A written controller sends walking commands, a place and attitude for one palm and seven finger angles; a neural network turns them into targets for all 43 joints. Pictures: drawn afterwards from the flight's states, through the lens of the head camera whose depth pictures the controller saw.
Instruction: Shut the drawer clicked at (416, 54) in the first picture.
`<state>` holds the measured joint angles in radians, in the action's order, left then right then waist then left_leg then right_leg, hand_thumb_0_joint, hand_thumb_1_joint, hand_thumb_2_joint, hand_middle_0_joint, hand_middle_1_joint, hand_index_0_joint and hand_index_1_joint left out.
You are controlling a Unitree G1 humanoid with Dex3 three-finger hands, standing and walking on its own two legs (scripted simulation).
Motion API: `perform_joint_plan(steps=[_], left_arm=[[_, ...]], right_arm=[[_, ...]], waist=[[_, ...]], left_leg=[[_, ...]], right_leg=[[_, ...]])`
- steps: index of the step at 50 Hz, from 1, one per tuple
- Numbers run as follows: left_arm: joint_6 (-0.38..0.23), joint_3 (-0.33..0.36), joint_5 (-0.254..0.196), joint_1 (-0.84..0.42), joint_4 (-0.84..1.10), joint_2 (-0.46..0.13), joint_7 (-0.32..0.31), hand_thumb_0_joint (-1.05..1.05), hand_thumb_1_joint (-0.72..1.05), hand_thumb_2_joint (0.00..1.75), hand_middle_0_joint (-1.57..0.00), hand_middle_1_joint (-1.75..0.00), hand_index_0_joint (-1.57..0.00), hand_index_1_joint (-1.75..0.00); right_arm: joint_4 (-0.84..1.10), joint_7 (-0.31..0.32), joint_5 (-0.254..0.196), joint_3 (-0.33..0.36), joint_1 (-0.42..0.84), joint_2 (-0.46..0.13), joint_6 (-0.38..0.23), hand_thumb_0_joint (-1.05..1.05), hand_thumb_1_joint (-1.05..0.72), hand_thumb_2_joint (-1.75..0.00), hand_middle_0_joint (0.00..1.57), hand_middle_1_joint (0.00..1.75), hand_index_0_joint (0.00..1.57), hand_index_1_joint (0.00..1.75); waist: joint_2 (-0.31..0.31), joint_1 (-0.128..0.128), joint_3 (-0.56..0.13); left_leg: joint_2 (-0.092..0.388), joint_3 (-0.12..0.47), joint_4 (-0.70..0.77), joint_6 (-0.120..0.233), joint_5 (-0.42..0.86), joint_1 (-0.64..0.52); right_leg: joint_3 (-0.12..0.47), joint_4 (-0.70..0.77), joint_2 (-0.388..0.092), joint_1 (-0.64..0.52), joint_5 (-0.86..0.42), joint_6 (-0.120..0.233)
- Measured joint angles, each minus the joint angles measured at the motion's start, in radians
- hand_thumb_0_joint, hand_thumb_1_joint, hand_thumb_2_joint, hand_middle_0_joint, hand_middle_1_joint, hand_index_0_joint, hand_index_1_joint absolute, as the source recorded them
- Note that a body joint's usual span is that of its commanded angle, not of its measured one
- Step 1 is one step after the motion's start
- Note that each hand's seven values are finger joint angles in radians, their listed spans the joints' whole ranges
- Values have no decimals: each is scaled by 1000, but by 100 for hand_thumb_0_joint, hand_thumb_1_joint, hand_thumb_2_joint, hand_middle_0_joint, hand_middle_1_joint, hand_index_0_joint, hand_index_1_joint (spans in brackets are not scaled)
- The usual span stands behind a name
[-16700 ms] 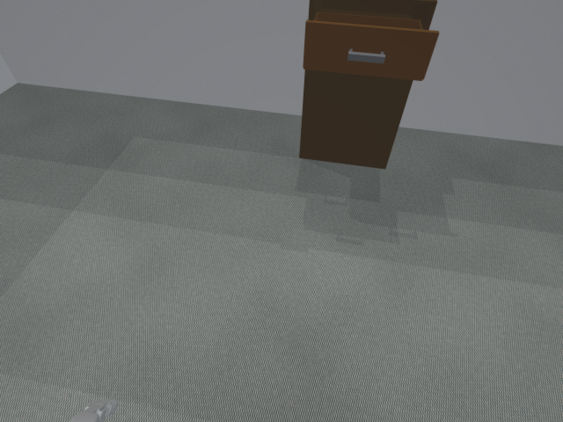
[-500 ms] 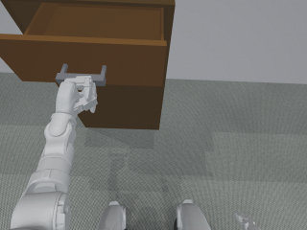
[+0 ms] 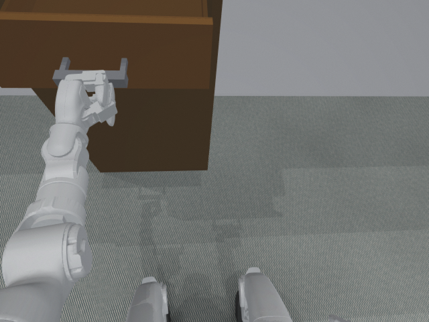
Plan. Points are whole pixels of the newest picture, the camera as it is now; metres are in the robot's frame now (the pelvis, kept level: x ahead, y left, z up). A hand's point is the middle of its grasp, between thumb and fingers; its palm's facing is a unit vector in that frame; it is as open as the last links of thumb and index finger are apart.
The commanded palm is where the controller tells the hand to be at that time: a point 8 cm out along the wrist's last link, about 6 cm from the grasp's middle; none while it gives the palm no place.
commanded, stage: push the drawer shut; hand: left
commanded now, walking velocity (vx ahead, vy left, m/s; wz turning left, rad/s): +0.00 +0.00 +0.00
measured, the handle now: (93, 71) +0.57 +0.19 +0.07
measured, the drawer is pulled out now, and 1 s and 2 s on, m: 0.10 0.00 0.00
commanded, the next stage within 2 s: pull the fist back off the drawer in 1.20 s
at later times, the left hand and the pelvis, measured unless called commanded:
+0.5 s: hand (114, 79) +0.55 +0.15 +0.07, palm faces -0.05 -1.00 -0.04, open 3.3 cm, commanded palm +0.54 +0.20 +0.07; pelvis +0.00 +0.01 -0.01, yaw -1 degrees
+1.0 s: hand (113, 60) +0.60 +0.16 +0.07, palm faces -0.05 -1.00 -0.05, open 3.2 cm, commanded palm +0.62 +0.18 +0.07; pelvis -0.01 +0.01 -0.03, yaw -2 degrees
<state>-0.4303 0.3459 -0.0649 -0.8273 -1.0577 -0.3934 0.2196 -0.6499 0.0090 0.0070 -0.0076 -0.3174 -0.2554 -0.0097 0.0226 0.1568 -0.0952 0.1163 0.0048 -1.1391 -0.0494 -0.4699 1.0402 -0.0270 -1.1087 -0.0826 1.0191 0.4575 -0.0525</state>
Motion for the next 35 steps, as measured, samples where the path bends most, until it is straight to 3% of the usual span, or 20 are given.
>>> perform_joint_plan(steps=[14,35], left_arm=[[24,36,27,-125,-91,-69,-1,4,75,87,-140,-160,-140,-160],[77,82,103,-320,-198,-182,-33,8,76,87,-140,-160,-140,-160]], right_arm=[[3,-6,14,-12,-21,-4,8,1,-90,-90,20,30,20,30],[9,-24,42,-37,-56,-2,23,1,-90,-90,20,30,20,30]], waist=[[8,39,0],[21,105,4]], left_leg=[[4,2,-31,9,-6,64],[13,15,-80,15,-16,171]], right_leg=[[3,-12,6,56,-8,-7],[-1,-34,17,150,-12,-13]])
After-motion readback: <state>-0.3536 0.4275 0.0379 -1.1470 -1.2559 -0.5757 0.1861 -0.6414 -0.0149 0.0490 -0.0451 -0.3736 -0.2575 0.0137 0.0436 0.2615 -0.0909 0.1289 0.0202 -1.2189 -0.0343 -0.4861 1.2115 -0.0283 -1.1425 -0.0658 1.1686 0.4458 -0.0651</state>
